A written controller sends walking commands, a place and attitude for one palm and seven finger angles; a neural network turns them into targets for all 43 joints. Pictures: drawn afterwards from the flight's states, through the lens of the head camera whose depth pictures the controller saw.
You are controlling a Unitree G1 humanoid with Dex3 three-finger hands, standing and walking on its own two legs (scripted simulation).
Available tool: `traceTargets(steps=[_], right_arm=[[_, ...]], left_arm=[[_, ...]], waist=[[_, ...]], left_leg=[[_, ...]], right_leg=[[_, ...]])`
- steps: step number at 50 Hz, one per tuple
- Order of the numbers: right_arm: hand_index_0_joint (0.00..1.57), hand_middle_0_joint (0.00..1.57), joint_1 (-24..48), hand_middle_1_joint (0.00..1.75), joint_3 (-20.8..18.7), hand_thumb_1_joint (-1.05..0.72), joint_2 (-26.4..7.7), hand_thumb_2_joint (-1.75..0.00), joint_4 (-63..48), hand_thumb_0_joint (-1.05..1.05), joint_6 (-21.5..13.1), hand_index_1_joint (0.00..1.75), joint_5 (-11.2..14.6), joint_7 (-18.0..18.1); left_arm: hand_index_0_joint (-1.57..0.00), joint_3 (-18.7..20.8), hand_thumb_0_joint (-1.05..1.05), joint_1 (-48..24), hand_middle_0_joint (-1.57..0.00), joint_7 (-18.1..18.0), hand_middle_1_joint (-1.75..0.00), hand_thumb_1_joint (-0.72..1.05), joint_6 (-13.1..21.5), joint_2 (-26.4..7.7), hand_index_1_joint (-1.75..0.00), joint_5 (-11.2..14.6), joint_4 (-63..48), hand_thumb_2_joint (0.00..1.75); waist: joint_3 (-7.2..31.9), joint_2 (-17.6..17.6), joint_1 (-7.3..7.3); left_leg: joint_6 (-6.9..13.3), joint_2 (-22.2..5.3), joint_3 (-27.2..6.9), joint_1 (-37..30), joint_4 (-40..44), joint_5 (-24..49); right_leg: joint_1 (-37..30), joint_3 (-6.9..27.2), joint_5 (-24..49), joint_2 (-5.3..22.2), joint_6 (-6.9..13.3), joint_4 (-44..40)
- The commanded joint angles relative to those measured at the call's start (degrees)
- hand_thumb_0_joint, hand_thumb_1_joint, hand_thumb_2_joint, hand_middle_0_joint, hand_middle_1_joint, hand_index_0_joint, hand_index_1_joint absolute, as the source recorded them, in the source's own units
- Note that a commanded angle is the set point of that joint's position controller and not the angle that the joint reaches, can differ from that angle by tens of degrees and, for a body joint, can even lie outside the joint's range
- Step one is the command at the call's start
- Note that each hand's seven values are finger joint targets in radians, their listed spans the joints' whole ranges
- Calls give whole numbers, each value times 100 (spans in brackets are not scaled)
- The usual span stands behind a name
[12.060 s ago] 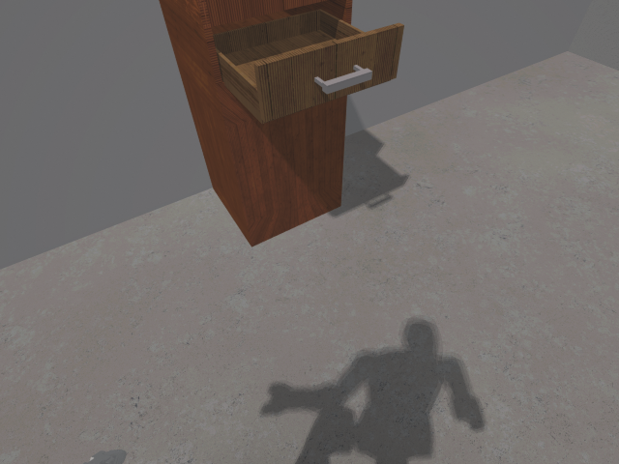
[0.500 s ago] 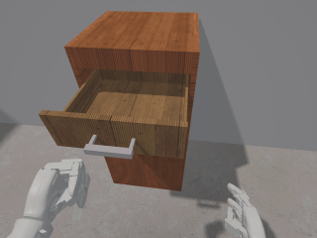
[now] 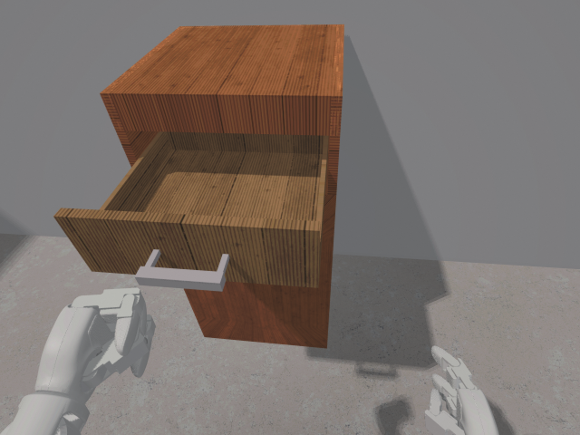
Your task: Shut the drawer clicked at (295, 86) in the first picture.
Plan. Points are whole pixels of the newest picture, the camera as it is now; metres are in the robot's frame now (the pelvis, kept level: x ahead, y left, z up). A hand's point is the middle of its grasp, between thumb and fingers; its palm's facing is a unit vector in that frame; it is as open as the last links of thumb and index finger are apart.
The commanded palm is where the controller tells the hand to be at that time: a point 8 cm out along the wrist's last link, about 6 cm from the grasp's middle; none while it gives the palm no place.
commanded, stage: bring the fist close to the handle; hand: left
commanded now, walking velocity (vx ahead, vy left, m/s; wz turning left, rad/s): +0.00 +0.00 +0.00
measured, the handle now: (185, 268) +0.35 +0.21 +0.05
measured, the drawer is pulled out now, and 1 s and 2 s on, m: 0.26 0.26 0.22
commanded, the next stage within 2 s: push the drawer shut in 1.38 s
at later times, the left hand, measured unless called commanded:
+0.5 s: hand (159, 336) +0.21 +0.19 +0.09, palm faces +0.04 -1.00 -0.07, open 3.2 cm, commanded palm +0.18 +0.24 +0.09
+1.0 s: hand (182, 325) +0.25 +0.18 +0.04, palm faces +0.00 -1.00 -0.04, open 3.2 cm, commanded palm +0.22 +0.24 +0.05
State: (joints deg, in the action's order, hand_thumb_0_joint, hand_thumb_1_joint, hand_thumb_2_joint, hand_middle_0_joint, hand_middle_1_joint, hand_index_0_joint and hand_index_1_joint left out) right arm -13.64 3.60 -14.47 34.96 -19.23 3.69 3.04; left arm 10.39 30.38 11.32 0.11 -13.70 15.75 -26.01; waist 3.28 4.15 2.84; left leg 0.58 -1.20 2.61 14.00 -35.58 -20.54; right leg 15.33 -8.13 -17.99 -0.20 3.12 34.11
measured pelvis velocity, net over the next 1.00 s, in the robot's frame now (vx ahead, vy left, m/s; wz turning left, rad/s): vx -0.01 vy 0.02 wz -0.01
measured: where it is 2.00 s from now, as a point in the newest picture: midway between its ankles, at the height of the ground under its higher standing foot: outside the picture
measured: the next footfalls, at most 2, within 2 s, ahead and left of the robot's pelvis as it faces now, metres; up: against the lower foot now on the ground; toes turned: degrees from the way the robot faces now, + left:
none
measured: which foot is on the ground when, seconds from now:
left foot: down 0.00-1.00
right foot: down 0.00-1.00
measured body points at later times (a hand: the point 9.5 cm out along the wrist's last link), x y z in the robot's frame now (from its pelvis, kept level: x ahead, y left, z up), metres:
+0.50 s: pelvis +0.00 -0.01 +0.00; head +0.00 -0.03 +0.45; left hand +0.20 +0.24 +0.10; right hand +0.17 -0.25 -0.08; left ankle -0.02 +0.11 -0.73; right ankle +0.01 -0.08 -0.73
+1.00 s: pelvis -0.01 +0.02 -0.02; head +0.03 +0.01 +0.43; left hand +0.24 +0.24 +0.05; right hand +0.16 -0.22 -0.10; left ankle -0.02 +0.11 -0.73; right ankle +0.01 -0.08 -0.73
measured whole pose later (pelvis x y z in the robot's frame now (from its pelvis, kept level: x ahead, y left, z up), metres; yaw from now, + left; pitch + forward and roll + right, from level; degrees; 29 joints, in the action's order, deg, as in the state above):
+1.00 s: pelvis -0.01 +0.02 -0.02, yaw -1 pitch +7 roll +0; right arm -13.4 1.9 -14.5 35.1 -14.5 1.3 1.1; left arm 7.5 13.4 10.6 16.8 -10.4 12.7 3.2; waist 3.2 2.1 -0.3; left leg 2.0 -0.3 3.9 28.0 -44.5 -23.5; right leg 29.9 -6.7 -20.5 1.4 2.0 43.4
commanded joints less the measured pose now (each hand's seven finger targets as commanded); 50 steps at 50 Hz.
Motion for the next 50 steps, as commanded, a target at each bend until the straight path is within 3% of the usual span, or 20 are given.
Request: traceTargets(steps=[1, 3, 6, 7, 10, 14, 17, 19, 22, 25, 26, 28, 31, 37, 38, 41, 42, 45, 47, 50], right_arm=[[20, 20, 789, 30, -282, -90, -543, -90, -944, 0, -437, 30, 14, 102], [20, 20, 788, 30, -291, -90, -563, -90, -878, 0, -435, 30, 11, 126], [20, 20, 749, 30, -314, -90, -589, -90, -860, 0, -472, 30, -3, 143], [20, 20, 767, 30, -321, -90, -604, -90, -801, 0, -475, 30, -13, 145], [20, 20, 696, 30, -326, -90, -627, -90, -793, 0, -537, 30, -29, 128], [20, 20, 653, 30, -378, -90, -660, -90, -685, 0, -576, 30, -53, 125], [20, 20, 692, 30, -396, -90, -665, -90, -690, 0, -563, 30, -62, 94], [20, 20, 628, 30, -419, -90, -665, -90, -681, 0, -520, 30, -79, 89], [20, 20, 654, 30, -441, -90, -668, -90, -690, 0, -461, 30, -103, 75], [20, 20, 583, 30, -453, -90, -662, -90, -743, 0, -434, 30, -111, 39], [20, 20, 577, 30, -442, -90, -667, -90, -743, 0, -428, 30, -113, 34], [20, 20, 533, 30, -443, -90, -682, -90, -688, 0, -361, 30, -127, 37], [20, 20, 472, 30, -453, -90, -701, -90, -754, 0, -347, 30, -131, 25], [20, 20, 419, 30, -478, -90, -711, -90, -747, 0, -158, 30, -176, -12], [20, 20, 421, 30, -456, -90, -685, -90, -794, 0, -126, 30, -188, -36], [20, 20, 389, 30, -456, -90, -675, -90, -804, 0, -66, 30, -191, -69], [20, 20, 353, 30, -477, -90, -700, -90, -785, 0, -30, 30, -208, -72], [20, 20, 333, 30, -489, -90, -692, -90, -835, 0, 72, 30, -211, -110], [20, 20, 305, 30, -495, -90, -720, -90, -813, 0, 149, 30, -216, -112], [20, 20, 311, 30, -507, -90, -699, -90, -880, 0, 211, 30, -217, -129]], left_arm=[[-140, 725, 0, -458, -140, 86, -160, 90, 434, -781, -160, 211, -815, 90], [-140, 680, 0, -572, -140, 166, -160, 90, 491, -689, -160, 269, -527, 90], [-140, 823, 0, -731, -140, 239, -160, 90, 648, -829, -160, 302, -366, 90], [-140, 884, 0, -823, -140, 244, -160, 90, 733, -913, -160, 282, -317, 90], [-140, 697, 0, -1123, -140, 316, -160, 90, 963, -809, -160, 269, -244, 90], [-140, 797, 0, -1222, -140, 350, -160, 90, 1175, -888, -160, 253, 193, 90], [-140, 651, 0, -1219, -140, 360, -160, 90, 1274, -760, -160, 214, 341, 90], [-140, 723, 0, -1160, -140, 336, -160, 90, 1296, -781, -160, 220, 573, 90], [-140, 794, 0, -1264, -140, 284, -160, 90, 1421, -838, -160, 183, 586, 90], [-140, 562, 0, -1268, -140, 278, -160, 90, 1567, -631, -160, 149, 626, 90], [-140, 504, 0, -1357, -140, 274, -160, 90, 1585, -602, -160, 146, 694, 90], [-140, 451, 0, -1521, -140, 225, -160, 90, 1637, -589, -160, 88, 887, 90], [-140, 211, 0, -1770, -140, 198, -160, 90, 1730, -464, -160, 36, 944, 90], [-140, 385, 0, -1890, -140, 28, -160, 90, 1858, -623, -160, -102, 1248, 90], [-140, 179, 0, -1868, -140, 29, -160, 90, 1860, -389, -160, -109, 1321, 90], [-140, 32, 0, -2259, -140, -10, -160, 90, 1953, -318, -160, -139, 1324, 90], [-140, 216, 0, -2160, -140, -68, -160, 90, 1980, -482, -160, -177, 1421, 90], [-140, 7, 0, -2211, -140, -41, -160, 90, 2041, -282, -160, -196, 1578, 90], [-140, 106, 0, -2278, -140, -70, -160, 90, 2073, -407, -160, -238, 1769, 90], [-140, 11, 0, -2549, -140, -82, -160, 90, 2188, -335, -160, -230, 1684, 90]], waist=[[173, -635, 14], [7, -596, -31], [147, -581, -43], [149, -413, -51], [221, -392, -123], [257, -455, -132], [352, -362, -122], [384, -584, -116], [497, -489, -100], [626, -440, -131], [594, -330, -159], [452, -433, -217], [653, -409, -269], [834, -493, -228], [854, -413, -228], [975, -226, -296], [1016, -335, -267], [1076, -357, -306], [977, -446, -327], [1233, -270, -301]], left_leg=[[93, 103, -324, 263, 470, 1043], [91, 114, -300, 318, 437, 933], [82, 133, -278, 381, 333, 923], [80, 140, -267, 381, 299, 902], [89, 155, -265, 379, 268, 929], [86, 159, -272, 491, 216, 919], [90, 174, -244, 510, 195, 1003], [82, 176, -243, 623, 187, 1005], [82, 180, -219, 663, 161, 1042], [86, 184, -205, 620, 169, 1165], [86, 188, -211, 622, 143, 1142], [90, 179, -234, 728, 129, 1059], [86, 165, -284, 672, 111, 973], [63, 146, -303, 867, 0, 1158], [54, 150, -301, 875, -5, 1195], [18, 141, -334, 864, -87, 1272], [22, 120, -329, 917, -126, 1330], [1, 121, -330, 987, -217, 1419], [-1, 107, -351, 1126, -272, 1337], [-28, 109, -375, 1130, -331, 1287]], right_leg=[[-191, 681, 836, 132, -311, -784], [-88, 791, 636, 151, -335, -888], [-141, 978, 633, 240, -400, -926], [-143, 1041, 557, 261, -395, -963], [-119, 1025, 581, 281, -404, -901], [-108, 1067, 575, 308, -408, -866], [-125, 1026, 756, 318, -402, -774], [-136, 1040, 818, 326, -423, -739], [-136, 1009, 789, 313, -394, -657], [-82, 821, 991, 240, -342, -465], [15, 797, 1006, 223, -329, -421], [170, 764, 828, 193, -313, -401], [314, 626, 749, 145, -285, -225], [353, 559, 984, 109, -235, 47], [398, 528, 1043, 109, -227, 108], [527, 481, 1129, 102, -211, 260], [505, 494, 1157, 97, -204, 281], [629, 461, 1267, 86, -204, 422], [753, 461, 1146, 78, -197, 463], [798, 466, 1060, 85, -184, 594]])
